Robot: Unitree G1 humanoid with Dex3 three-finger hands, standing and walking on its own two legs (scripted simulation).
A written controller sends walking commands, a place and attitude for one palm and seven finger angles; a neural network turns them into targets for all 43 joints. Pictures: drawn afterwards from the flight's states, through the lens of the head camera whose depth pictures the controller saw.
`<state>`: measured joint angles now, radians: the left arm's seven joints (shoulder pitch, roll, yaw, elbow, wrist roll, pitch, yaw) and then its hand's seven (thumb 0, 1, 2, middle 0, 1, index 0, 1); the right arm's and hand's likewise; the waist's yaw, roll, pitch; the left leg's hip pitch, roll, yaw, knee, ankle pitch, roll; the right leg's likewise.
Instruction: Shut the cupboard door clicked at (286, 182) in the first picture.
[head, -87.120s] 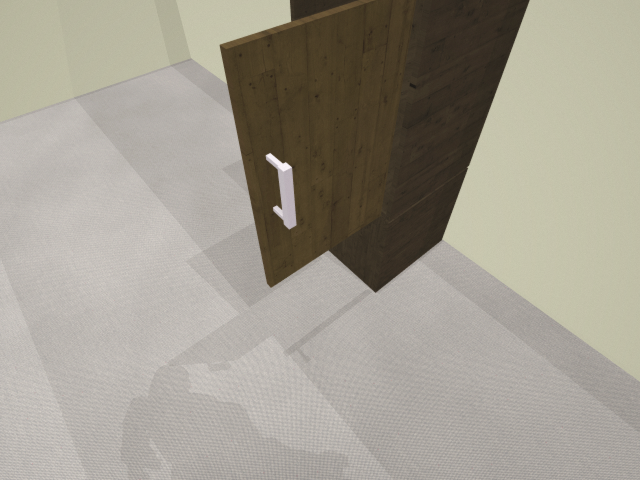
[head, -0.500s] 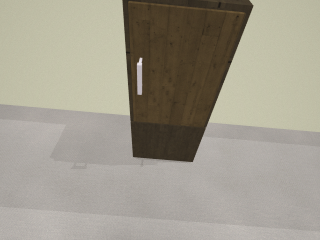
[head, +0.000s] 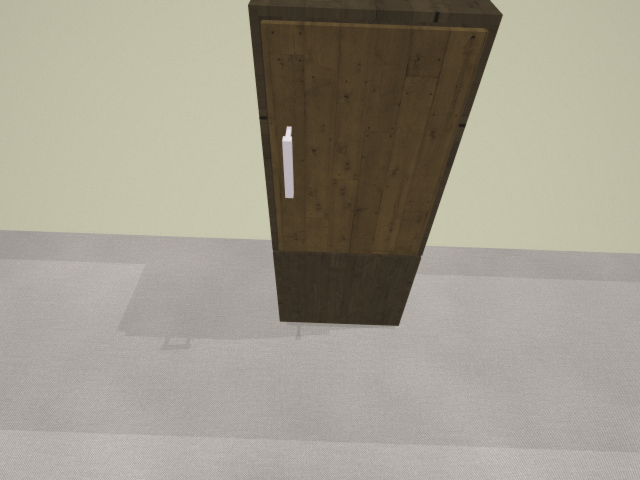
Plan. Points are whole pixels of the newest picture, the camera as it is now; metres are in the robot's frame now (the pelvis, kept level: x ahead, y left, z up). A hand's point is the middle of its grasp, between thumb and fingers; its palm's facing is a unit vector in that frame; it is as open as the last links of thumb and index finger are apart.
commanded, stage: let the arm hang, fingers relaxed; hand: left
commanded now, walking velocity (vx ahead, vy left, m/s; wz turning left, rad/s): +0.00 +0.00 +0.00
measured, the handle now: (289, 163) +0.73 +0.11 -0.03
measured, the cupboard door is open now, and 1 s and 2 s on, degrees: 0 0 0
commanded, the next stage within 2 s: look to check the result in 0.30 s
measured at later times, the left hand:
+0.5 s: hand out of the picture -0.03 +0.14 -0.18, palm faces +0.03 -0.99 -0.15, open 7.4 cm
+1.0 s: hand out of the picture -0.01 +0.14 -0.18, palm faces +0.02 -0.99 -0.17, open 7.4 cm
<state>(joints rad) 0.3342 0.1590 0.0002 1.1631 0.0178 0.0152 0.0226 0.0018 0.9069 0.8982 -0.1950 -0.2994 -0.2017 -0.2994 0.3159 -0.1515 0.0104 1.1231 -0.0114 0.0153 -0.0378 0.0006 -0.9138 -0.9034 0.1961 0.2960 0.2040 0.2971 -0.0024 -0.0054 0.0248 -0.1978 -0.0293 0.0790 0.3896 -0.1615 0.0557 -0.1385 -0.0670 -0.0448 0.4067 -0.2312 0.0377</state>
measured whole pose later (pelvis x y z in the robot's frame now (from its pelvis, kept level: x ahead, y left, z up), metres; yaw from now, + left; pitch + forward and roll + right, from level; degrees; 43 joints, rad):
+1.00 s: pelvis +0.01 -0.02 +0.00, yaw -1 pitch -2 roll +0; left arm 0.32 0.12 0.00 1.15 0.01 -0.01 0.03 0.00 0.90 0.90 -0.20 -0.30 -0.20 -0.30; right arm 0.29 -0.13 0.01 1.12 -0.01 0.01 -0.04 0.00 -0.91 -0.90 0.20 0.30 0.20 0.30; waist -0.01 0.00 0.04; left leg -0.20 0.01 0.08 0.41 -0.19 0.02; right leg -0.14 -0.03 -0.04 0.41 -0.25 0.01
